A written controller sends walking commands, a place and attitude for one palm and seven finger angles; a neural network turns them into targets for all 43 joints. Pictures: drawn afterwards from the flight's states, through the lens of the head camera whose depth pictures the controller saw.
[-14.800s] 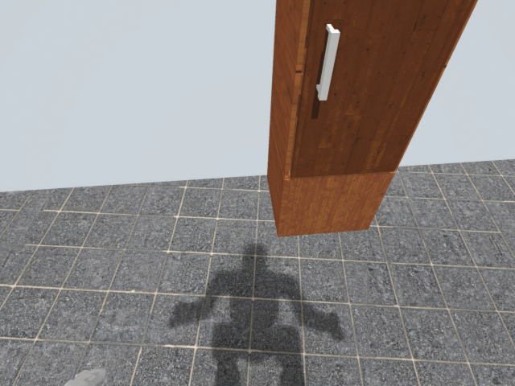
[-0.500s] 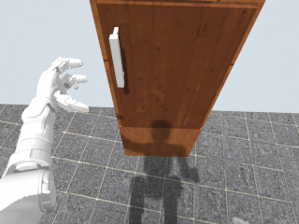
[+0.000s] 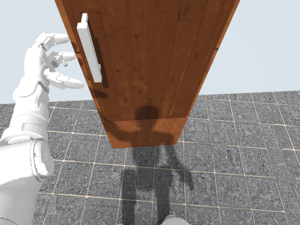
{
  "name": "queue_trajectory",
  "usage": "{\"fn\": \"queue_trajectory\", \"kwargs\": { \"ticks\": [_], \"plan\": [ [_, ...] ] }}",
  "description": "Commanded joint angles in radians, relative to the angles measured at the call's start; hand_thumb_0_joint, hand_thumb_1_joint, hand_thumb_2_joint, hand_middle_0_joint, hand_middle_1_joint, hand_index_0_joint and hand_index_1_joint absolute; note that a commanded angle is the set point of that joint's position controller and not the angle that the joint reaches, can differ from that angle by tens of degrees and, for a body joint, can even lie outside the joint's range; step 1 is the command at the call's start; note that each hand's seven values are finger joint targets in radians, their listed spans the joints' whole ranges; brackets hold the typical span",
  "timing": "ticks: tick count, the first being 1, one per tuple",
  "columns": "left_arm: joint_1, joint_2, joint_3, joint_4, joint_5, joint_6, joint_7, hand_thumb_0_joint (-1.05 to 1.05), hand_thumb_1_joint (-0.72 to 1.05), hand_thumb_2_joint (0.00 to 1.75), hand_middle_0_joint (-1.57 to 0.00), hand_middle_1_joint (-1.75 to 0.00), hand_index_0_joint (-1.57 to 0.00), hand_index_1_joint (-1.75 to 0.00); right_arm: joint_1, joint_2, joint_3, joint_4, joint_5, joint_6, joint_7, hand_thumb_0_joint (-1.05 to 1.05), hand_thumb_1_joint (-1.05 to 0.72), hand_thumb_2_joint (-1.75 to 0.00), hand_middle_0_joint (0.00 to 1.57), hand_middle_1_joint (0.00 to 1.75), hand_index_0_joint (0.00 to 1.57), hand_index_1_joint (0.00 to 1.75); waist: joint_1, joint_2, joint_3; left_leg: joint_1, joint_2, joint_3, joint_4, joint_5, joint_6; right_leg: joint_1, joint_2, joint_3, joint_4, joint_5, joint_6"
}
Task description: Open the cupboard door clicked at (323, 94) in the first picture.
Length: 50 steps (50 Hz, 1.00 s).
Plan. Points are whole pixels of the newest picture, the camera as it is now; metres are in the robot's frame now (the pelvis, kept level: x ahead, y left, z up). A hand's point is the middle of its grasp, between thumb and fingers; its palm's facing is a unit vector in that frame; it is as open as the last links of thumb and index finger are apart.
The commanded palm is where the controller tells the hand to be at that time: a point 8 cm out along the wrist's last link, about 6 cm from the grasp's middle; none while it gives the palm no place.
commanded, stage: move the hooked fingers beside the handle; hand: left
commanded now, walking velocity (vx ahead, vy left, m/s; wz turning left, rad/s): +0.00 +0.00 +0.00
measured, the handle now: (92, 51) +0.55 +0.12 +0.12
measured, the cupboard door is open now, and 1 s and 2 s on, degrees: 0 0 0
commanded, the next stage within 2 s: slide the fingers in behind the handle in 1.74 s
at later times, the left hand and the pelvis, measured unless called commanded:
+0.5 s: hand (57, 74) +0.47 +0.20 +0.12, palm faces +0.00 -1.00 +0.00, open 14.0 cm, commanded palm +0.45 +0.24 +0.12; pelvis -0.01 +0.00 +0.00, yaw +1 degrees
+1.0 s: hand (64, 68) +0.49 +0.19 +0.12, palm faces -0.01 -1.00 -0.01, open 14.0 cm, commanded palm +0.46 +0.23 +0.12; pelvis -0.01 +0.01 +0.00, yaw +0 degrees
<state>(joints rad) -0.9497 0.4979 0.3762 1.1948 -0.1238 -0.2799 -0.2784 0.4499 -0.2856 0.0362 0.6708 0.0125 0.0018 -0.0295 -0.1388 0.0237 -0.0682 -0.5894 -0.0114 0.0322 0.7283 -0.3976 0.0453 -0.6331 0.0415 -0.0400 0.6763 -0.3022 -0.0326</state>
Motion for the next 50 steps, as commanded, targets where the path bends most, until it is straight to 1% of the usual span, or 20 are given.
{"fn": "queue_trajectory", "kwargs": {
  "ticks": [1,2,3,8,10,12,14,15,16,19,22,27,31,34,37,39,43,46,48,50],
  "plan": [
    [-0.458,0.307,0.068,-0.246,-0.001,-0.074,0.015,0.0,-0.5,0.3,-0.3,-1.2,-0.3,-1.2,0.122,-0.161,-0.058,-0.092,-0.001,-0.022,-0.006,0.0,-0.9,-0.9,0.2,0.3,0.2,0.3,0.02,0.094,-0.488,0.206,0.019,-0.059,-0.049,0.489,-0.014,0.279,-0.006,0.043,-0.017,0.433,0.008],
    [-0.405,0.309,0.077,-0.252,0.005,-0.078,0.015,0.0,-0.5,0.3,-0.3,-1.2,-0.3,-1.2,0.123,-0.158,-0.06,-0.099,-0.003,-0.021,-0.002,0.0,-0.9,-0.9,0.2,0.3,0.2,0.3,0.039,0.105,-0.502,0.223,0.022,-0.062,-0.042,0.538,-0.018,0.277,-0.005,0.04,-0.01,0.449,0.005],
    [-0.38,0.274,0.047,-0.246,0.009,-0.078,0.012,0.0,-0.5,0.3,-0.3,-1.2,-0.3,-1.2,0.12,-0.155,-0.058,-0.102,-0.002,-0.017,0.002,0.0,-0.9,-0.9,0.2,0.3,0.2,0.3,0.031,0.095,-0.479,0.227,0.025,-0.059,-0.041,0.546,-0.019,0.257,-0.003,0.037,-0.014,0.446,0.008],
    [-0.304,0.292,0.083,-0.291,-0.024,-0.068,-0.007,0.0,-0.5,0.3,-0.3,-1.2,-0.3,-1.2,0.105,-0.16,-0.065,-0.133,0.005,0.001,0.005,0.0,-0.9,-0.9,0.2,0.3,0.2,0.3,0.047,0.012,-0.466,0.172,0.024,-0.037,-0.053,0.513,-0.005,0.341,-0.001,0.045,-0.02,0.501,0.011],
    [-0.296,0.254,0.057,-0.314,-0.037,-0.058,-0.015,0.0,-0.5,0.3,-0.3,-1.2,-0.3,-1.2,0.092,-0.156,-0.064,-0.147,0.01,0.004,0.002,0.0,-0.9,-0.9,0.2,0.3,0.2,0.3,0.04,0.033,-0.444,0.184,0.022,-0.034,-0.054,0.522,0.0,0.332,-0.002,0.043,-0.022,0.505,0.009],
    [-0.298,0.272,0.067,-0.329,-0.037,-0.054,-0.02,0.0,-0.5,0.3,-0.3,-1.2,-0.3,-1.2,0.087,-0.154,-0.066,-0.141,0.012,0.006,0.001,0.0,-0.9,-0.9,0.2,0.3,0.2,0.3,0.042,0.024,-0.422,0.175,0.023,-0.031,-0.059,0.49,-0.001,0.328,-0.004,0.046,-0.029,0.492,0.012],
    [-0.312,0.24,0.034,-0.364,-0.037,-0.056,-0.021,0.0,-0.5,0.3,-0.3,-1.2,-0.3,-1.2,0.074,-0.149,-0.065,-0.144,0.014,0.006,-0.001,0.0,-0.9,-0.9,0.2,0.3,0.2,0.3,0.033,0.031,-0.411,0.194,0.023,-0.033,-0.062,0.476,0.001,0.31,-0.004,0.046,-0.036,0.475,0.012],
    [-0.341,0.191,-0.008,-0.395,-0.043,-0.061,-0.024,0.0,-0.5,0.3,-0.3,-1.2,-0.3,-1.2,0.065,-0.144,-0.063,-0.15,0.016,0.002,-0.001,0.0,-0.9,-0.9,0.2,0.3,0.2,0.3,0.023,0.094,-0.407,0.228,0.022,-0.036,-0.057,0.499,-0.001,0.281,-0.005,0.044,-0.034,0.461,0.009],
    [-0.363,0.198,-0.004,-0.407,-0.042,-0.066,-0.021,0.0,-0.5,0.3,-0.3,-1.2,-0.3,-1.2,0.065,-0.145,-0.065,-0.137,0.014,0.0,-0.001,0.0,-0.9,-0.9,0.2,0.3,0.2,0.3,0.021,0.092,-0.419,0.252,0.026,-0.048,-0.055,0.493,-0.007,0.261,-0.003,0.039,-0.037,0.439,0.009],
    [-0.407,0.172,-0.025,-0.336,-0.049,-0.057,-0.013,0.0,-0.5,0.3,-0.3,-1.2,-0.3,-1.2,0.056,-0.146,-0.06,-0.116,0.016,-0.006,-0.008,0.0,-0.9,-0.9,0.2,0.3,0.2,0.3,-0.006,0.043,-0.347,0.213,0.024,-0.055,-0.065,0.376,-0.005,0.22,-0.003,0.036,-0.054,0.355,0.01],
    [-0.472,0.142,-0.066,-0.276,-0.041,-0.044,-0.004,0.0,-0.5,0.3,-0.3,-1.2,-0.3,-1.2,0.044,-0.147,-0.051,-0.104,0.018,-0.018,-0.015,0.0,-0.9,-0.9,0.2,0.3,0.2,0.3,-0.027,0.059,-0.304,0.182,0.017,-0.064,-0.072,0.298,-0.006,0.185,-0.01,0.037,-0.058,0.289,0.008],
    [-0.524,0.188,-0.032,-0.267,-0.022,-0.072,0.026,0.0,-0.5,0.3,-0.3,-1.2,-0.3,-1.2,0.06,-0.153,-0.05,-0.089,0.009,-0.036,-0.012,0.0,-0.9,-0.9,0.2,0.3,0.2,0.3,-0.018,0.06,-0.417,0.23,0.019,-0.091,-0.05,0.362,-0.019,0.181,-0.01,0.033,-0.028,0.3,0.006],
    [-0.501,0.232,0.003,-0.2,-0.009,-0.08,0.037,0.0,-0.5,0.3,-0.3,-1.2,-0.3,-1.2,0.067,-0.158,-0.046,-0.094,0.006,-0.037,-0.008,0.0,-0.9,-0.9,0.2,0.3,0.2,0.3,-0.011,0.018,-0.419,0.174,0.017,-0.083,-0.045,0.365,-0.016,0.215,-0.009,0.036,-0.014,0.324,0.008],
    [-0.44,0.243,0.013,-0.179,0.01,-0.078,0.037,0.0,-0.5,0.3,-0.3,-1.2,-0.3,-1.2,0.071,-0.158,-0.047,-0.109,0.005,-0.031,0.0,0.0,-0.9,-0.9,0.2,0.3,0.2,0.3,0.017,0.061,-0.408,0.159,0.015,-0.078,-0.044,0.376,-0.021,0.209,-0.01,0.035,-0.006,0.322,0.002],
    [-0.428,0.225,-0.001,-0.199,0.011,-0.084,0.031,0.0,-0.5,0.3,-0.3,-1.2,-0.3,-1.2,0.08,-0.158,-0.05,-0.121,0.004,-0.022,0.003,0.0,-0.9,-0.9,0.2,0.3,0.2,0.3,0.016,0.068,-0.415,0.178,0.02,-0.078,-0.041,0.409,-0.024,0.195,-0.005,0.03,-0.002,0.331,0.002],
    [-0.411,0.238,0.026,-0.203,-0.007,-0.083,0.027,0.0,-0.5,0.3,-0.3,-1.2,-0.3,-1.2,0.088,-0.163,-0.054,-0.123,0.004,-0.02,0.002,0.0,-0.9,-0.9,0.2,0.3,0.2,0.3,0.018,0.008,-0.416,0.161,0.023,-0.072,-0.044,0.39,-0.018,0.221,-0.002,0.031,-0.01,0.334,0.004],
    [-0.473,0.21,0.0,-0.255,-0.017,-0.097,0.019,0.0,-0.5,0.3,-0.3,-1.2,-0.3,-1.2,0.092,-0.161,-0.057,-0.117,0.005,-0.015,-0.003,0.0,-0.9,-0.9,0.2,0.3,0.2,0.3,-0.003,0.044,-0.414,0.189,0.026,-0.075,-0.05,0.373,-0.017,0.195,0.001,0.03,-0.018,0.311,0.006],
    [-0.488,0.219,-0.001,-0.31,-0.01,-0.116,0.023,0.0,-0.5,0.3,-0.3,-1.2,-0.3,-1.2,0.1,-0.161,-0.061,-0.107,0.003,-0.018,-0.004,0.0,-0.9,-0.9,0.2,0.3,0.2,0.3,0.004,0.112,-0.453,0.259,0.031,-0.093,-0.045,0.432,-0.03,0.163,0.004,0.023,-0.013,0.304,0.001],
    [-0.477,0.19,-0.01,-0.31,-0.016,-0.114,0.029,0.0,-0.5,0.3,-0.3,-1.2,-0.3,-1.2,0.104,-0.156,-0.063,-0.095,0.0,-0.021,-0.001,0.0,-0.9,-0.9,0.2,0.3,0.2,0.3,0.005,0.107,-0.458,0.28,0.034,-0.096,-0.043,0.464,-0.036,0.158,0.006,0.018,-0.014,0.313,0.002],
    [-0.43,0.227,0.028,-0.286,-0.022,-0.104,0.034,0.0,-0.5,0.3,-0.3,-1.2,-0.3,-1.2,0.108,-0.161,-0.065,-0.092,0.001,-0.019,-0.001,0.0,-0.9,-0.9,0.2,0.3,0.2,0.3,0.015,0.081,-0.452,0.26,0.032,-0.088,-0.042,0.482,-0.032,0.189,0.006,0.019,-0.016,0.336,0.001]
  ]
}}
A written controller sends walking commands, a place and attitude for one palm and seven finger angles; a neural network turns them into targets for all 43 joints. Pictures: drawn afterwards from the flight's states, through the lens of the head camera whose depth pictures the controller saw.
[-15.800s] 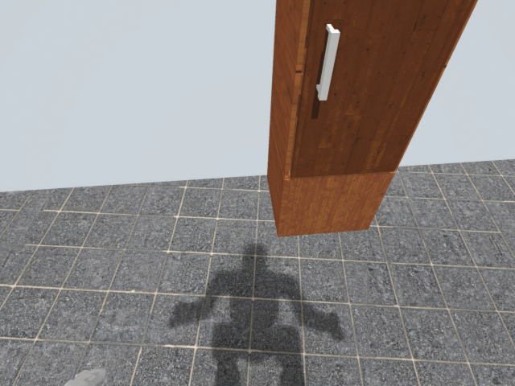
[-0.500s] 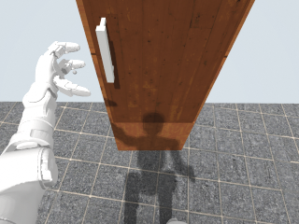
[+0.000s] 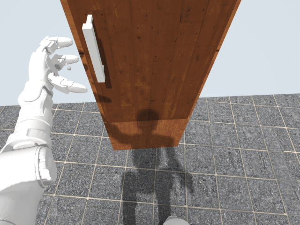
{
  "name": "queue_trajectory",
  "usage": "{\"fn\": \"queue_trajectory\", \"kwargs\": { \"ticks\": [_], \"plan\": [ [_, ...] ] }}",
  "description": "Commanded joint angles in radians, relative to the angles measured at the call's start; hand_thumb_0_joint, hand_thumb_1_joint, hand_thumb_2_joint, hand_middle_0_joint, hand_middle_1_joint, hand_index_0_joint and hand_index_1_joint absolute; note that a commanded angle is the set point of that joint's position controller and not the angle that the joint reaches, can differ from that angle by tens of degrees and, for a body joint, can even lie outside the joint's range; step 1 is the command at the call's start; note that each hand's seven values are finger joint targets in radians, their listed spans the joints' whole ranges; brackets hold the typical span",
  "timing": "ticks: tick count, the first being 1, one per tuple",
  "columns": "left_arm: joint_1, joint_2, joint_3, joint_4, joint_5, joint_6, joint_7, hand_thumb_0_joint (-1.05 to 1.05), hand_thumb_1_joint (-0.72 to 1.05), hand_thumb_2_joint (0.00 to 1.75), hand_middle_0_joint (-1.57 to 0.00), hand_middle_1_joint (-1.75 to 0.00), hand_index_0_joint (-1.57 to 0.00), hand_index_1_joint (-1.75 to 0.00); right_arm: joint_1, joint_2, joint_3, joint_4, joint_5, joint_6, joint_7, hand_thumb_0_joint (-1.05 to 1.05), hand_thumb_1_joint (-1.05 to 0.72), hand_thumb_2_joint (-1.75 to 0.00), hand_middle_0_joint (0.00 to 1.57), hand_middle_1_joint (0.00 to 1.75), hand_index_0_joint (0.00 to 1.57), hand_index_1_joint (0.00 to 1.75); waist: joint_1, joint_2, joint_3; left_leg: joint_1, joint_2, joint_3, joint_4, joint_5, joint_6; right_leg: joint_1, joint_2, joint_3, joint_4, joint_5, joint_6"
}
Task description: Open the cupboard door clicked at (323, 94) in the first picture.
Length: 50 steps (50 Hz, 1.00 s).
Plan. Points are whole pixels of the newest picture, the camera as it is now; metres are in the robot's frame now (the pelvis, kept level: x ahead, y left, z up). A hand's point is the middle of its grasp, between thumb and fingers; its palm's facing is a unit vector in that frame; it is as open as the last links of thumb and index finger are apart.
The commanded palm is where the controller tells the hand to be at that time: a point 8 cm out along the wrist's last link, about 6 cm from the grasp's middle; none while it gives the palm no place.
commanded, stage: move the hooked fingers beside the handle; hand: left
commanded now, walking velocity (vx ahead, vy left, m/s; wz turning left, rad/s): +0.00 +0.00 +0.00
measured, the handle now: (96, 51) +0.55 +0.12 +0.13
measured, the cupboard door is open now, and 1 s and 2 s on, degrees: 0 0 0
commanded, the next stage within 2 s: slide the fingers in behind the handle in 0.74 s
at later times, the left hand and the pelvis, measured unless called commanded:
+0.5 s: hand (69, 70) +0.48 +0.18 +0.13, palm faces +0.00 -1.00 +0.01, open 14.0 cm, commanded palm +0.46 +0.23 +0.13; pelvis +0.00 -0.01 +0.00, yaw +1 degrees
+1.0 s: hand (67, 67) +0.50 +0.19 +0.12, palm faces -0.01 -1.00 +0.02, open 14.0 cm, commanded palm +0.47 +0.23 +0.12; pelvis +0.00 +0.00 +0.00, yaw +0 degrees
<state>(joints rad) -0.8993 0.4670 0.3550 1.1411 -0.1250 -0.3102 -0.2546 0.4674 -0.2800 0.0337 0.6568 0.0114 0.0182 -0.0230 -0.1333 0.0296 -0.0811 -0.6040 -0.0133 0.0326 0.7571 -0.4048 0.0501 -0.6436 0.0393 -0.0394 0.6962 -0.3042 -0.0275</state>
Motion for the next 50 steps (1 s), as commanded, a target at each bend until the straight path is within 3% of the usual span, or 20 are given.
{"fn": "queue_trajectory", "kwargs": {
  "ticks": [1,4,5,6,7,10,12,16,20,23,25,26,28,29,31,40,43,45,46,50],
  "plan": [
    [-0.468,0.251,0.048,-0.227,-0.023,-0.064,0.01,0.0,-0.5,0.3,-0.3,-1.2,-0.3,-1.2,0.089,-0.164,-0.061,-0.079,0.002,-0.034,-0.007,0.0,-0.9,-0.9,0.2,0.3,0.2,0.3,0.012,0.069,-0.444,0.26,0.031,-0.081,-0.074,0.479,-0.033,0.217,0.007,0.022,-0.039,0.353,-0.001],
    [-0.394,0.27,0.057,-0.182,-0.007,-0.032,0.008,0.0,-0.5,0.3,-0.3,-1.2,-0.3,-1.2,0.081,-0.164,-0.057,-0.092,0.006,-0.027,-0.006,0.0,-0.9,-0.9,0.2,0.3,0.2,0.3,0.025,0.027,-0.367,0.175,0.025,-0.065,-0.091,0.433,-0.023,0.25,0.001,0.024,-0.041,0.363,-0.003],
    [-0.38,0.24,0.041,-0.188,-0.008,-0.031,0.007,0.0,-0.5,0.3,-0.3,-1.2,-0.3,-1.2,0.079,-0.161,-0.058,-0.102,0.005,-0.027,-0.005,0.0,-0.9,-0.9,0.2,0.3,0.2,0.3,0.023,0.026,-0.368,0.185,0.023,-0.061,-0.088,0.458,-0.019,0.253,0.001,0.023,-0.041,0.379,-0.003],
    [-0.363,0.281,0.072,-0.211,-0.006,-0.035,0.008,0.0,-0.5,0.3,-0.3,-1.2,-0.3,-1.2,0.076,-0.163,-0.059,-0.106,0.006,-0.025,-0.004,0.0,-0.9,-0.9,0.2,0.3,0.2,0.3,0.04,0.035,-0.379,0.183,0.025,-0.058,-0.086,0.466,-0.02,0.266,-0.001,0.028,-0.039,0.39,-0.002],
    [-0.349,0.265,0.055,-0.229,-0.003,-0.037,0.005,0.0,-0.5,0.3,-0.3,-1.2,-0.3,-1.2,0.069,-0.16,-0.058,-0.117,0.007,-0.023,-0.003,0.0,-0.9,-0.9,0.2,0.3,0.2,0.3,0.041,0.049,-0.39,0.192,0.024,-0.055,-0.085,0.477,-0.022,0.269,-0.001,0.03,-0.035,0.398,-0.003],
    [-0.381,0.194,0.004,-0.279,-0.028,-0.053,-0.007,0.0,-0.5,0.3,-0.3,-1.2,-0.3,-1.2,0.054,-0.152,-0.059,-0.126,0.011,-0.024,-0.002,0.0,-0.9,-0.9,0.2,0.3,0.2,0.3,0.018,0.032,-0.374,0.215,0.027,-0.054,-0.084,0.47,-0.019,0.262,0.002,0.03,-0.044,0.398,-0.001],
    [-0.399,0.197,0.008,-0.28,-0.036,-0.055,-0.011,0.0,-0.5,0.3,-0.3,-1.2,-0.3,-1.2,0.048,-0.156,-0.061,-0.122,0.014,-0.025,-0.004,0.0,-0.9,-0.9,0.2,0.3,0.2,0.3,0.013,0.013,-0.372,0.225,0.027,-0.06,-0.085,0.437,-0.018,0.249,0.004,0.031,-0.049,0.377,0.0],
    [-0.515,0.167,-0.036,-0.306,-0.034,-0.059,-0.007,0.0,-0.5,0.3,-0.3,-1.2,-0.3,-1.2,0.033,-0.151,-0.059,-0.099,0.015,-0.034,-0.014,0.0,-0.9,-0.9,0.2,0.3,0.2,0.3,-0.012,0.08,-0.362,0.258,0.024,-0.074,-0.087,0.387,-0.023,0.197,-0.002,0.029,-0.057,0.319,0.0],
    [-0.527,0.118,-0.075,-0.282,-0.03,-0.058,0.013,0.0,-0.5,0.3,-0.3,-1.2,-0.3,-1.2,0.032,-0.148,-0.054,-0.085,0.013,-0.048,-0.014,0.0,-0.9,-0.9,0.2,0.3,0.2,0.3,-0.023,0.08,-0.382,0.295,0.024,-0.089,-0.078,0.411,-0.029,0.163,-0.001,0.022,-0.054,0.307,-0.002],
    [-0.513,0.211,0.006,-0.159,-0.027,-0.03,0.029,0.0,-0.5,0.3,-0.3,-1.2,-0.3,-1.2,0.039,-0.162,-0.049,-0.07,0.013,-0.048,-0.018,0.0,-0.9,-0.9,0.2,0.3,0.2,0.3,-0.02,-0.037,-0.317,0.165,0.017,-0.083,-0.091,0.305,-0.016,0.211,-0.005,0.03,-0.06,0.281,0.002],
    [-0.494,0.266,0.044,-0.139,-0.014,-0.024,0.033,0.0,-0.5,0.3,-0.3,-1.2,-0.3,-1.2,0.039,-0.165,-0.046,-0.083,0.012,-0.047,-0.019,0.0,-0.9,-0.9,0.2,0.3,0.2,0.3,0.001,-0.024,-0.349,0.125,0.008,-0.071,-0.09,0.294,-0.011,0.267,-0.012,0.043,-0.051,0.301,0.0],
    [-0.498,0.239,0.012,-0.133,-0.006,-0.021,0.031,0.0,-0.5,0.3,-0.3,-1.2,-0.3,-1.2,0.032,-0.159,-0.041,-0.091,0.012,-0.049,-0.018,0.0,-0.9,-0.9,0.2,0.3,0.2,0.3,-0.01,-0.007,-0.347,0.116,0.007,-0.064,-0.089,0.294,-0.01,0.263,-0.015,0.047,-0.05,0.31,0.003],
    [-0.507,0.296,0.037,-0.123,0.018,-0.03,0.032,0.0,-0.5,0.3,-0.3,-1.2,-0.3,-1.2,0.042,-0.162,-0.04,-0.092,0.009,-0.047,-0.017,0.0,-0.9,-0.9,0.2,0.3,0.2,0.3,-0.005,0.002,-0.344,0.089,0.007,-0.061,-0.079,0.294,-0.01,0.266,-0.016,0.051,-0.04,0.315,0.003],
    [-0.533,0.284,0.02,-0.16,0.022,-0.044,0.028,0.0,-0.5,0.3,-0.3,-1.2,-0.3,-1.2,0.042,-0.159,-0.04,-0.099,0.008,-0.047,-0.015,0.0,-0.9,-0.9,0.2,0.3,0.2,0.3,-0.006,0.048,-0.365,0.111,0.007,-0.061,-0.076,0.314,-0.012,0.261,-0.015,0.053,-0.035,0.329,0.001],
    [-0.499,0.315,0.052,-0.183,0.017,-0.069,0.02,0.0,-0.5,0.3,-0.3,-1.2,-0.3,-1.2,0.048,-0.161,-0.045,-0.112,0.007,-0.045,-0.013,0.0,-0.9,-0.9,0.2,0.3,0.2,0.3,0.01,0.043,-0.436,0.145,0.009,-0.062,-0.065,0.366,-0.014,0.288,-0.01,0.053,-0.023,0.368,0.0],
    [-0.488,0.32,0.056,-0.149,-0.026,-0.035,-0.051,0.0,-0.5,0.3,-0.3,-1.2,-0.3,-1.2,0.072,-0.175,-0.049,-0.103,0.016,-0.029,-0.027,0.0,-0.9,-0.9,0.2,0.3,0.2,0.3,-0.012,0.004,-0.387,0.112,0.015,-0.054,-0.073,0.333,-0.002,0.286,-0.005,0.051,-0.047,0.358,0.004],
    [-0.53,0.261,0.0,-0.178,-0.021,-0.035,-0.053,0.0,-0.5,0.3,-0.3,-1.2,-0.3,-1.2,0.075,-0.168,-0.048,-0.093,0.011,-0.03,-0.025,0.0,-0.9,-0.9,0.2,0.3,0.2,0.3,-0.028,0.092,-0.376,0.161,0.018,-0.065,-0.074,0.338,-0.01,0.214,-0.003,0.043,-0.053,0.32,0.002],
    [-0.544,0.246,0.0,-0.213,-0.034,-0.05,-0.046,0.0,-0.5,0.3,-0.3,-1.2,-0.3,-1.2,0.083,-0.169,-0.054,-0.087,0.007,-0.035,-0.023,0.0,-0.9,-0.9,0.2,0.3,0.2,0.3,-0.033,0.081,-0.401,0.206,0.023,-0.075,-0.067,0.377,-0.012,0.199,0.002,0.035,-0.051,0.322,0.001],
    [-0.528,0.279,0.037,-0.22,-0.039,-0.055,-0.04,0.0,-0.5,0.3,-0.3,-1.2,-0.3,-1.2,0.09,-0.173,-0.058,-0.083,0.005,-0.035,-0.022,0.0,-0.9,-0.9,0.2,0.3,0.2,0.3,-0.016,0.08,-0.446,0.221,0.026,-0.08,-0.064,0.398,-0.017,0.212,0.004,0.035,-0.045,0.332,0.001],
    [-0.494,0.223,0.011,-0.212,-0.043,-0.048,-0.024,0.0,-0.5,0.3,-0.3,-1.2,-0.3,-1.2,0.093,-0.167,-0.059,-0.079,0.003,-0.035,-0.013,0.0,-0.9,-0.9,0.2,0.3,0.2,0.3,-0.015,0.08,-0.437,0.242,0.027,-0.083,-0.059,0.468,-0.022,0.2,0.005,0.022,-0.036,0.364,-0.001]
  ]
}}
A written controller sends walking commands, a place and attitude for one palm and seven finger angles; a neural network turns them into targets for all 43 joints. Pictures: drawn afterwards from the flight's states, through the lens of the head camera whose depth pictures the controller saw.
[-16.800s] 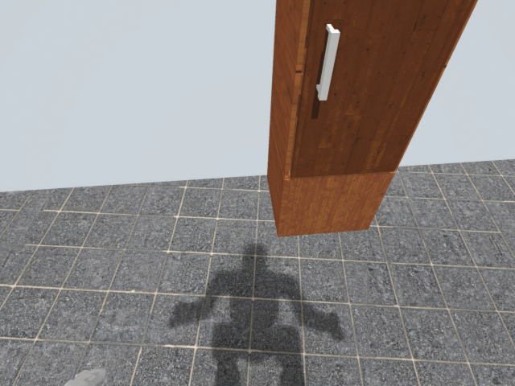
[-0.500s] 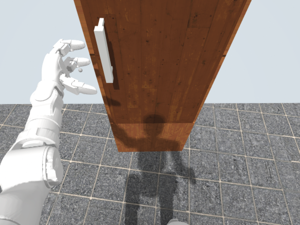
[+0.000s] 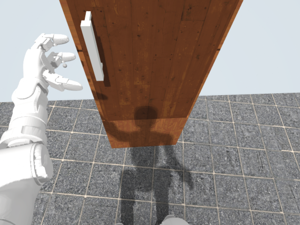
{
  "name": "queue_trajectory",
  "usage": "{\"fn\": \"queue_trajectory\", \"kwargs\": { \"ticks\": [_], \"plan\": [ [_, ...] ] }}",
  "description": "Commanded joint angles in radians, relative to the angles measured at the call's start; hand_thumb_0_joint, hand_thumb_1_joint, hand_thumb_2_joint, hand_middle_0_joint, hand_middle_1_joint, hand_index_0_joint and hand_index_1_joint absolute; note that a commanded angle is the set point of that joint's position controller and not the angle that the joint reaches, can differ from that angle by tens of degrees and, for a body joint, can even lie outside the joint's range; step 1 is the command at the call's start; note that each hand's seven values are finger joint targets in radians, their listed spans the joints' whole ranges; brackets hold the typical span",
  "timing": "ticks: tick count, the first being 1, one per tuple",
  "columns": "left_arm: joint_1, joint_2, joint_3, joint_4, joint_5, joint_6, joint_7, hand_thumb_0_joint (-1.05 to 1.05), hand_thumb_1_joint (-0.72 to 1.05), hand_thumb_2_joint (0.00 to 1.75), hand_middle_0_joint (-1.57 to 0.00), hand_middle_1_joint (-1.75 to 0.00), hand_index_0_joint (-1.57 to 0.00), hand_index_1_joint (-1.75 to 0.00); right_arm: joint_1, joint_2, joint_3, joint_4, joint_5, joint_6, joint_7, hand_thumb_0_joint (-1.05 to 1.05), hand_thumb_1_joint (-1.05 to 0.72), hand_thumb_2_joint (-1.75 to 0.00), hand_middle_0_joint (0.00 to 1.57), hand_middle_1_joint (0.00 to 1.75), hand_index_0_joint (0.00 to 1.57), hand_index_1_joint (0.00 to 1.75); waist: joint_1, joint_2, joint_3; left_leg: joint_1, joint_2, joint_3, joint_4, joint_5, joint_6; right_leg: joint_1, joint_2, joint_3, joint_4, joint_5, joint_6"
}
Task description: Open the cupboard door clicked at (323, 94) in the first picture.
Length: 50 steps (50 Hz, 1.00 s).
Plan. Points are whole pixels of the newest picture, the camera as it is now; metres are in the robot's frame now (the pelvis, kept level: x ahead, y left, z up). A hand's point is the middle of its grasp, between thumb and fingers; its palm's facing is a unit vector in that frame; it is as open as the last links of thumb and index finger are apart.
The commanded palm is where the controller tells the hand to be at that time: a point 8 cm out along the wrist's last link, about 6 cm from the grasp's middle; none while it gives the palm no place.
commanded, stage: slide the fingers in behind the handle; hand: left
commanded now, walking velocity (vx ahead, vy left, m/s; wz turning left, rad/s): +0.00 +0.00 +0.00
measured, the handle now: (94, 49) +0.55 +0.12 +0.13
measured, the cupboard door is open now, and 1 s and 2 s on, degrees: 0 0 0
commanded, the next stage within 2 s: close the thumb around the handle in 1.44 s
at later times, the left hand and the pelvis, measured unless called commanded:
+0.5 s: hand (82, 67) +0.49 +0.15 +0.12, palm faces -0.01 -1.00 +0.00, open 14.0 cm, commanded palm +0.47 +0.19 +0.12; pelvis +0.01 +0.00 +0.00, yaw +0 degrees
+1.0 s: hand (101, 66) +0.49 +0.10 +0.12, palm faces -0.01 -1.00 -0.03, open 14.0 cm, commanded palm +0.47 +0.15 +0.12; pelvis -0.01 -0.02 +0.00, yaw +0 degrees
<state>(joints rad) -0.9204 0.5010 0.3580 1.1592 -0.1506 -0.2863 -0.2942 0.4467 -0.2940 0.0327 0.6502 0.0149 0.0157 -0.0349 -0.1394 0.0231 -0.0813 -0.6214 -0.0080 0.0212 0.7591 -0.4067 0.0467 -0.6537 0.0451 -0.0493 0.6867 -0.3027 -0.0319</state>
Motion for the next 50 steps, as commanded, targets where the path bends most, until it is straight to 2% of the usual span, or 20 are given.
{"fn": "queue_trajectory", "kwargs": {
  "ticks": [1,6,10,11,13,15,18,25,30,33,34,36,37,38,40,42,44,47,48,50],
  "plan": [
    [-0.472,0.183,-0.003,-0.243,-0.006,-0.068,0.023,0.0,-0.5,0.3,-0.3,-1.2,-0.3,-1.2,0.11,-0.151,-0.059,-0.072,0.0,-0.032,0.002,0.0,-0.9,-0.9,0.2,0.3,0.2,0.3,-0.005,0.105,-0.432,0.272,0.026,-0.074,-0.061,0.49,-0.024,0.19,0.0,0.03,-0.025,0.36,0.005],
    [-0.453,0.155,-0.006,-0.23,0.014,-0.052,0.077,0.0,-0.5,0.3,-0.3,-1.2,-0.3,-1.2,0.11,-0.148,-0.061,-0.079,-0.003,-0.025,0.014,0.0,-0.9,-0.9,0.2,0.3,0.2,0.3,0.001,0.068,-0.386,0.265,0.03,-0.082,-0.064,0.509,-0.031,0.166,0.003,0.019,-0.02,0.341,0.004],
    [-0.471,0.148,0.008,-0.318,0.013,-0.08,0.115,0.0,-0.5,0.3,-0.3,-1.2,-0.3,-1.2,0.111,-0.144,-0.066,-0.089,-0.01,-0.027,0.022,0.0,-0.9,-0.9,0.2,0.3,0.2,0.3,0.014,0.076,-0.474,0.32,0.031,-0.083,-0.048,0.616,-0.042,0.201,0.003,0.023,-0.002,0.402,0.004],
    [-0.464,0.129,-0.005,-0.335,0.019,-0.086,0.12,0.0,-0.5,0.3,-0.3,-1.2,-0.3,-1.2,0.104,-0.137,-0.067,-0.088,-0.009,-0.027,0.026,0.0,-0.9,-0.9,0.2,0.3,0.2,0.3,0.018,0.123,-0.491,0.353,0.035,-0.084,-0.041,0.66,-0.05,0.185,0.004,0.025,-0.001,0.412,0.005],
    [-0.443,0.082,-0.035,-0.311,0.025,-0.087,0.127,0.0,-0.5,0.3,-0.3,-1.2,-0.3,-1.2,0.106,-0.132,-0.068,-0.08,-0.01,-0.026,0.032,0.0,-0.9,-0.9,0.2,0.3,0.2,0.3,0.01,0.066,-0.459,0.346,0.041,-0.087,-0.037,0.679,-0.054,0.174,0.006,0.019,-0.002,0.416,0.008],
    [-0.436,0.087,-0.03,-0.276,0.027,-0.079,0.135,0.0,-0.5,0.3,-0.3,-1.2,-0.3,-1.2,0.109,-0.136,-0.071,-0.076,-0.009,-0.02,0.031,0.0,-0.9,-0.9,0.2,0.3,0.2,0.3,0.0,0.015,-0.425,0.306,0.038,-0.08,-0.042,0.634,-0.042,0.19,0.007,0.02,-0.007,0.413,0.01],
    [-0.414,0.062,-0.038,-0.268,0.025,-0.06,0.135,0.0,-0.5,0.3,-0.3,-1.2,-0.3,-1.2,0.094,-0.13,-0.069,-0.085,-0.005,-0.019,0.032,0.0,-0.9,-0.9,0.2,0.3,0.2,0.3,0.011,0.023,-0.427,0.283,0.029,-0.064,-0.055,0.585,-0.035,0.22,0.002,0.025,-0.013,0.422,0.009],
    [-0.49,0.02,-0.077,-0.299,0.029,-0.08,0.157,0.0,-0.5,0.3,-0.3,-1.2,-0.3,-1.2,0.081,-0.12,-0.063,-0.084,-0.007,-0.025,0.028,0.0,-0.9,-0.9,0.2,0.3,0.2,0.3,-0.004,0.058,-0.403,0.284,0.022,-0.066,-0.06,0.517,-0.032,0.201,-0.001,0.026,-0.018,0.382,0.004],
    [-0.49,0.011,-0.078,-0.274,0.027,-0.091,0.176,0.0,-0.5,0.3,-0.3,-1.2,-0.3,-1.2,0.081,-0.123,-0.065,-0.071,-0.007,-0.034,0.027,0.0,-0.9,-0.9,0.2,0.3,0.2,0.3,-0.004,0.013,-0.413,0.267,0.017,-0.065,-0.065,0.465,-0.028,0.217,-0.001,0.028,-0.02,0.371,0.005],
    [-0.504,-0.019,-0.102,-0.251,0.038,-0.082,0.188,0.0,-0.5,0.3,-0.3,-1.2,-0.3,-1.2,0.071,-0.118,-0.061,-0.07,-0.007,-0.038,0.031,0.0,-0.9,-0.9,0.2,0.3,0.2,0.3,-0.008,0.034,-0.381,0.238,0.01,-0.06,-0.075,0.401,-0.025,0.209,-0.004,0.031,-0.027,0.344,0.005],
    [-0.493,0.009,-0.077,-0.223,0.042,-0.078,0.195,0.0,-0.5,0.3,-0.3,-1.2,-0.3,-1.2,0.075,-0.122,-0.063,-0.066,-0.007,-0.038,0.029,0.0,-0.9,-0.9,0.2,0.3,0.2,0.3,-0.006,-0.002,-0.369,0.21,0.008,-0.056,-0.076,0.376,-0.02,0.222,-0.005,0.033,-0.03,0.339,0.005],
    [-0.521,0.045,-0.06,-0.245,0.05,-0.084,0.207,0.0,-0.5,0.3,-0.3,-1.2,-0.3,-1.2,0.073,-0.124,-0.061,-0.069,-0.008,-0.039,0.025,0.0,-0.9,-0.9,0.2,0.3,0.2,0.3,-0.005,0.016,-0.389,0.198,0.004,-0.051,-0.079,0.362,-0.017,0.244,-0.008,0.042,-0.029,0.345,0.006],
    [-0.509,0.018,-0.073,-0.24,0.051,-0.086,0.21,0.0,-0.5,0.3,-0.3,-1.2,-0.3,-1.2,0.071,-0.12,-0.061,-0.074,-0.008,-0.041,0.027,0.0,-0.9,-0.9,0.2,0.3,0.2,0.3,0.001,0.023,-0.393,0.204,0.002,-0.051,-0.081,0.36,-0.018,0.243,-0.007,0.041,-0.028,0.342,0.004],
    [-0.525,-0.012,-0.1,-0.246,0.052,-0.089,0.212,0.0,-0.5,0.3,-0.3,-1.2,-0.3,-1.2,0.066,-0.117,-0.06,-0.073,-0.007,-0.044,0.027,0.0,-0.9,-0.9,0.2,0.3,0.2,0.3,-0.011,0.029,-0.384,0.208,0.002,-0.047,-0.078,0.351,-0.017,0.23,-0.008,0.042,-0.032,0.338,0.005],
    [-0.538,-0.006,-0.087,-0.26,0.049,-0.104,0.222,0.0,-0.5,0.3,-0.3,-1.2,-0.3,-1.2,0.074,-0.118,-0.063,-0.074,-0.011,-0.05,0.028,0.0,-0.9,-0.9,0.2,0.3,0.2,0.3,-0.007,0.011,-0.412,0.21,0.001,-0.047,-0.076,0.356,-0.015,0.248,-0.006,0.044,-0.028,0.347,0.006],
    [-0.492,0.067,-0.022,-0.233,0.048,-0.105,0.228,0.0,-0.5,0.3,-0.3,-1.2,-0.3,-1.2,0.074,-0.124,-0.062,-0.074,-0.011,-0.049,0.025,0.0,-0.9,-0.9,0.2,0.3,0.2,0.3,0.012,-0.023,-0.432,0.169,-0.002,-0.035,-0.079,0.338,-0.012,0.306,-0.008,0.055,-0.029,0.366,0.008],
    [-0.517,0.043,-0.05,-0.239,0.053,-0.103,0.228,0.0,-0.5,0.3,-0.3,-1.2,-0.3,-1.2,0.072,-0.12,-0.061,-0.076,-0.009,-0.05,0.026,0.0,-0.9,-0.9,0.2,0.3,0.2,0.3,0.0,-0.028,-0.415,0.143,-0.005,-0.028,-0.086,0.308,-0.009,0.317,-0.011,0.058,-0.034,0.363,0.011],
    [-0.475,0.019,-0.066,-0.227,0.067,-0.103,0.231,0.0,-0.5,0.3,-0.3,-1.2,-0.3,-1.2,0.072,-0.117,-0.062,-0.079,-0.009,-0.051,0.03,0.0,-0.9,-0.9,0.2,0.3,0.2,0.3,0.011,0.006,-0.411,0.155,-0.006,-0.024,-0.084,0.321,-0.01,0.304,-0.011,0.057,-0.032,0.367,0.008],
    [-0.493,-0.007,-0.093,-0.226,0.065,-0.099,0.229,0.0,-0.5,0.3,-0.3,-1.2,-0.3,-1.2,0.069,-0.115,-0.06,-0.079,-0.008,-0.051,0.031,0.0,-0.9,-0.9,0.2,0.3,0.2,0.3,-0.004,0.011,-0.392,0.155,-0.005,-0.023,-0.084,0.31,-0.008,0.289,-0.011,0.059,-0.039,0.361,0.009],
    [-0.503,0.012,-0.073,-0.209,0.061,-0.094,0.231,0.0,-0.5,0.3,-0.3,-1.2,-0.3,-1.2,0.079,-0.119,-0.063,-0.074,-0.008,-0.051,0.029,0.0,-0.9,-0.9,0.2,0.3,0.2,0.3,-0.007,-0.024,-0.384,0.136,-0.006,-0.022,-0.087,0.291,-0.006,0.304,-0.011,0.061,-0.045,0.35,0.01]
  ]
}}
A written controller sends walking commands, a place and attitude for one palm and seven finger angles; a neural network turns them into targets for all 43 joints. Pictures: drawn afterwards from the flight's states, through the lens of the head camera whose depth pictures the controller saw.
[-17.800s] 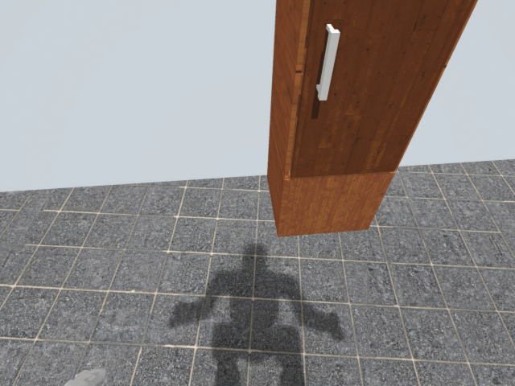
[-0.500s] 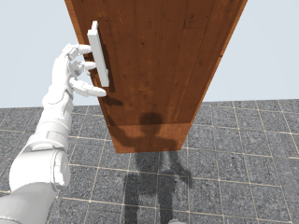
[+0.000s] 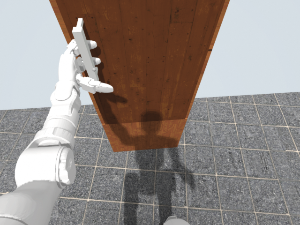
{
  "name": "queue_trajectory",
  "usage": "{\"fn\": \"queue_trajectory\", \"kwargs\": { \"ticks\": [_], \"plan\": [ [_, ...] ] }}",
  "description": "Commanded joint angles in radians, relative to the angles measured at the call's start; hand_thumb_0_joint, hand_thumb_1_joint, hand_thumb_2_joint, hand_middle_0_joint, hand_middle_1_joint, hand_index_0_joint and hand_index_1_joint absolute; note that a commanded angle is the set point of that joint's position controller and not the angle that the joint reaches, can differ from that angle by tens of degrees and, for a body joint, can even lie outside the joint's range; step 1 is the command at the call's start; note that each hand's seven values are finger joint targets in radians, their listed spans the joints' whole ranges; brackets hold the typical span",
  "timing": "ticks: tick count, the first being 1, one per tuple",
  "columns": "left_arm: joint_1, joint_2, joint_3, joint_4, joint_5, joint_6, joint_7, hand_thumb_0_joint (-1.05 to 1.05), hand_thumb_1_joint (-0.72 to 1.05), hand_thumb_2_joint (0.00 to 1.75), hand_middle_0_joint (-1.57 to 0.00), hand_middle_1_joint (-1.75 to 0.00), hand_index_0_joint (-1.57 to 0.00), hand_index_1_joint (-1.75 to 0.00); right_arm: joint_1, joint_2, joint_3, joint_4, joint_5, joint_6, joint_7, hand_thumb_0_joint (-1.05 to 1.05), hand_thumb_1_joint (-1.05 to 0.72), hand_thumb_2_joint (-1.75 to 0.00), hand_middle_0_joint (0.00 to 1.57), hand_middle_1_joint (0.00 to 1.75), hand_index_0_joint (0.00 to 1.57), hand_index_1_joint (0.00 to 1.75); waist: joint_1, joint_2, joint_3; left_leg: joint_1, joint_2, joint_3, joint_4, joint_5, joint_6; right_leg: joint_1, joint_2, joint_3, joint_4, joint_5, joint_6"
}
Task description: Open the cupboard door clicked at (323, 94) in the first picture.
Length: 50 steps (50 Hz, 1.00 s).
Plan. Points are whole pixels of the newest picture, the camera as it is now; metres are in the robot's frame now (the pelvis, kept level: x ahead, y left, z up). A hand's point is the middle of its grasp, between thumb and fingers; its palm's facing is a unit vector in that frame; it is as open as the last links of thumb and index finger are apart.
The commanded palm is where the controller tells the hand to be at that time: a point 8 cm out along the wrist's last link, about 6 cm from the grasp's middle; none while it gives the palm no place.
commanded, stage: slide the fingers in behind the handle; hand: left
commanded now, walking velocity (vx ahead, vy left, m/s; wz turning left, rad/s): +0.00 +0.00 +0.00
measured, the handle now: (88, 54) +0.56 +0.14 +0.13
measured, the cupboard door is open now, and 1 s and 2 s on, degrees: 0 0 27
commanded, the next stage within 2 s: close the thumb around the handle in 0.44 s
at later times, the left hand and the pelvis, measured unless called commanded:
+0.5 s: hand (92, 70) +0.49 +0.12 +0.12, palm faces +0.01 -1.00 -0.02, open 14.0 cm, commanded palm +0.47 +0.17 +0.12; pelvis +0.00 +0.00 +0.00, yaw +0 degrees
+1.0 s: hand (92, 69) +0.50 +0.12 +0.12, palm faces +0.00 -1.00 -0.01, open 8.3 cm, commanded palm +0.47 +0.17 +0.12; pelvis +0.01 +0.01 +0.00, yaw +0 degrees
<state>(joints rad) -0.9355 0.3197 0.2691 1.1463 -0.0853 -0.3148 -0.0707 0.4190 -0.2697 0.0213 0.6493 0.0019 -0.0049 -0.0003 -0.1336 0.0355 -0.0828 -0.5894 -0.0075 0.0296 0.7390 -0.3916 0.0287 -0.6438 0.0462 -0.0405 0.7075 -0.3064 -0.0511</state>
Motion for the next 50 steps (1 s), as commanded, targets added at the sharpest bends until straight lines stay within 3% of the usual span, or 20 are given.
{"fn": "queue_trajectory", "kwargs": {
  "ticks": [1,6,8,12,13,15,16,17,19,22,24,27,30,33,35,37,39,42,45,50],
  "plan": [
    [-0.508,0.182,0.006,-0.214,-0.012,-0.067,0.007,0.0,-0.5,0.3,-0.3,-1.2,-0.3,-1.2,0.104,-0.142,-0.051,-0.074,0.006,-0.031,-0.006,0.0,-0.9,-0.9,0.2,0.3,0.2,0.3,-0.015,-0.032,-0.39,0.109,-0.007,-0.033,-0.071,0.272,0.011,0.298,-0.012,0.053,-0.067,0.355,0.03],
    [-0.53,0.185,0.009,-0.213,-0.012,-0.074,0.016,0.0,-0.5,0.3,-0.3,-1.2,-0.3,-1.2,0.102,-0.14,-0.049,-0.067,0.005,-0.038,-0.008,0.0,-0.9,-0.9,0.2,0.3,0.2,0.3,-0.021,-0.019,-0.382,0.105,-0.01,-0.028,-0.068,0.255,0.014,0.29,-0.014,0.062,-0.075,0.346,0.034],
    [-0.504,0.233,0.044,-0.206,-0.003,-0.079,0.02,0.0,-0.5,0.3,-0.3,-1.2,-0.3,-1.2,0.105,-0.145,-0.051,-0.068,0.003,-0.038,-0.008,0.0,-0.9,-0.9,0.2,0.3,0.2,0.3,-0.01,-0.047,-0.396,0.082,-0.011,-0.023,-0.068,0.249,0.016,0.322,-0.017,0.069,-0.073,0.355,0.035],
    [-0.51,0.187,0.005,-0.22,0.0,-0.089,0.007,0.0,-0.5,0.3,-0.3,-1.2,-0.3,-1.2,0.102,-0.138,-0.051,-0.069,0.005,-0.042,-0.005,0.0,-0.9,-0.9,0.2,0.3,0.2,0.3,-0.011,0.004,-0.416,0.121,-0.011,-0.025,-0.065,0.284,0.013,0.309,-0.016,0.064,-0.063,0.381,0.031],
    [-0.497,0.186,0.012,-0.222,-0.009,-0.088,0.004,0.0,-0.5,0.3,-0.3,-1.2,-0.3,-1.2,0.104,-0.141,-0.052,-0.071,0.004,-0.042,-0.005,0.0,-0.9,-0.9,0.2,0.3,0.2,0.3,-0.008,-0.025,-0.434,0.123,-0.011,-0.026,-0.065,0.287,0.014,0.322,-0.015,0.062,-0.064,0.386,0.032],
    [-0.467,0.229,0.05,-0.206,-0.018,-0.079,0.002,0.0,-0.5,0.3,-0.3,-1.2,-0.3,-1.2,0.104,-0.146,-0.052,-0.074,0.007,-0.037,-0.009,0.0,-0.9,-0.9,0.2,0.3,0.2,0.3,0.001,-0.051,-0.43,0.097,-0.013,-0.021,-0.068,0.293,0.015,0.358,-0.016,0.067,-0.064,0.408,0.033],
    [-0.483,0.199,0.025,-0.209,-0.023,-0.074,-0.001,0.0,-0.5,0.3,-0.3,-1.2,-0.3,-1.2,0.094,-0.142,-0.048,-0.076,0.009,-0.039,-0.008,0.0,-0.9,-0.9,0.2,0.3,0.2,0.3,-0.007,-0.025,-0.412,0.096,-0.014,-0.017,-0.073,0.28,0.015,0.345,-0.017,0.069,-0.071,0.403,0.035],
    [-0.479,0.22,0.042,-0.202,-0.02,-0.072,-0.002,0.0,-0.5,0.3,-0.3,-1.2,-0.3,-1.2,0.101,-0.144,-0.05,-0.073,0.009,-0.037,-0.009,0.0,-0.9,-0.9,0.2,0.3,0.2,0.3,-0.003,-0.055,-0.401,0.085,-0.012,-0.019,-0.072,0.275,0.016,0.349,-0.017,0.067,-0.07,0.399,0.035],
    [-0.499,0.205,0.021,-0.227,-0.017,-0.073,-0.006,0.0,-0.5,0.3,-0.3,-1.2,-0.3,-1.2,0.096,-0.142,-0.05,-0.075,0.009,-0.036,-0.008,0.0,-0.9,-0.9,0.2,0.3,0.2,0.3,-0.011,-0.029,-0.397,0.094,-0.013,-0.018,-0.073,0.279,0.016,0.34,-0.018,0.07,-0.073,0.403,0.035],
    [-0.466,0.23,0.047,-0.24,-0.017,-0.083,-0.008,0.0,-0.5,0.3,-0.3,-1.2,-0.3,-1.2,0.095,-0.141,-0.053,-0.078,0.01,-0.034,-0.008,0.0,-0.9,-0.9,0.2,0.3,0.2,0.3,0.007,-0.018,-0.426,0.116,-0.012,-0.018,-0.069,0.312,0.014,0.353,-0.017,0.066,-0.064,0.425,0.031],
    [-0.486,0.157,-0.014,-0.247,-0.02,-0.081,-0.014,0.0,-0.5,0.3,-0.3,-1.2,-0.3,-1.2,0.09,-0.135,-0.049,-0.079,0.009,-0.035,-0.006,0.0,-0.9,-0.9,0.2,0.3,0.2,0.3,-0.012,-0.009,-0.404,0.131,-0.012,-0.022,-0.068,0.313,0.013,0.32,-0.015,0.061,-0.066,0.417,0.031],
    [-0.496,0.133,-0.034,-0.218,-0.021,-0.072,-0.013,0.0,-0.5,0.3,-0.3,-1.2,-0.3,-1.2,0.096,-0.141,-0.054,-0.068,0.011,-0.036,-0.005,0.0,-0.9,-0.9,0.2,0.3,0.2,0.3,-0.024,-0.005,-0.376,0.157,-0.006,-0.035,-0.069,0.298,0.01,0.257,-0.012,0.049,-0.07,0.363,0.03],
    [-0.496,0.181,0.013,-0.193,-0.029,-0.062,-0.002,0.0,-0.33,0.37,-0.31,-1.22,-0.31,-1.22,0.101,-0.149,-0.053,-0.066,0.01,-0.034,-0.011,0.0,-0.9,-0.9,0.2,0.3,0.2,0.3,-0.018,-0.046,-0.375,0.129,-0.007,-0.035,-0.075,0.286,0.011,0.285,-0.013,0.051,-0.074,0.356,0.03],
    [-0.519,0.156,-0.008,-0.222,-0.017,-0.072,0.01,0.0,-0.16,0.44,-0.32,-1.24,-0.32,-1.24,0.093,-0.14,-0.05,-0.067,0.007,-0.038,-0.007,0.0,-0.9,-0.9,0.2,0.3,0.2,0.3,-0.014,0.013,-0.392,0.162,-0.007,-0.039,-0.07,0.314,0.007,0.258,-0.014,0.047,-0.064,0.362,0.027],
    [-0.55,0.135,-0.024,-0.227,-0.01,-0.086,0.022,0.0,-0.05,0.49,-0.33,-1.25,-0.33,-1.25,0.099,-0.139,-0.051,-0.062,0.001,-0.042,-0.005,0.0,-0.9,-0.9,0.2,0.3,0.2,0.3,-0.024,0.008,-0.388,0.183,-0.004,-0.052,-0.064,0.33,0.005,0.224,-0.011,0.038,-0.056,0.35,0.026],
    [-0.525,0.178,0.012,-0.213,-0.007,-0.092,0.032,0.0,0.06,0.54,-0.34,-1.26,-0.34,-1.26,0.103,-0.146,-0.052,-0.06,-0.001,-0.04,-0.004,0.0,-0.9,-0.9,0.2,0.3,0.2,0.3,-0.014,-0.018,-0.413,0.174,-0.003,-0.051,-0.064,0.328,0.004,0.246,-0.01,0.042,-0.053,0.352,0.027],
    [-0.542,0.17,0.009,-0.212,-0.01,-0.09,0.036,0.0,0.17,0.59,-0.35,-1.27,-0.35,-1.27,0.102,-0.145,-0.052,-0.059,-0.002,-0.042,-0.004,0.0,-0.9,-0.9,0.2,0.3,0.2,0.3,-0.022,-0.04,-0.411,0.162,-0.003,-0.047,-0.065,0.32,0.006,0.255,-0.009,0.043,-0.055,0.357,0.03],
    [-0.496,0.201,0.034,-0.22,0.001,-0.097,0.03,0.0,0.34,0.66,-0.36,-1.29,-0.36,-1.29,0.106,-0.145,-0.054,-0.063,-0.003,-0.039,-0.003,0.0,-0.9,-0.9,0.2,0.3,0.2,0.3,0.003,-0.003,-0.457,0.183,-0.003,-0.045,-0.059,0.381,0.002,0.279,-0.011,0.042,-0.04,0.405,0.025],
    [-0.469,0.185,0.023,-0.194,0.001,-0.085,0.022,0.0,0.51,0.73,-0.37,-1.31,-0.37,-1.31,0.11,-0.145,-0.053,-0.068,-0.002,-0.031,-0.003,0.0,-0.9,-0.9,0.2,0.3,0.2,0.3,-0.003,-0.039,-0.417,0.164,0.0,-0.044,-0.06,0.391,0.005,0.278,-0.008,0.039,-0.044,0.416,0.026],
    [-0.469,0.148,0.001,-0.231,-0.014,-0.074,0.008,0.0,0.79,0.85,-0.39,-1.34,-0.39,-1.34,0.111,-0.146,-0.058,-0.076,0.002,-0.025,-0.002,0.0,-0.9,-0.9,0.2,0.3,0.2,0.3,-0.003,-0.006,-0.413,0.2,0.004,-0.048,-0.061,0.415,-0.001,0.253,-0.005,0.031,-0.045,0.405,0.022]
  ]
}}
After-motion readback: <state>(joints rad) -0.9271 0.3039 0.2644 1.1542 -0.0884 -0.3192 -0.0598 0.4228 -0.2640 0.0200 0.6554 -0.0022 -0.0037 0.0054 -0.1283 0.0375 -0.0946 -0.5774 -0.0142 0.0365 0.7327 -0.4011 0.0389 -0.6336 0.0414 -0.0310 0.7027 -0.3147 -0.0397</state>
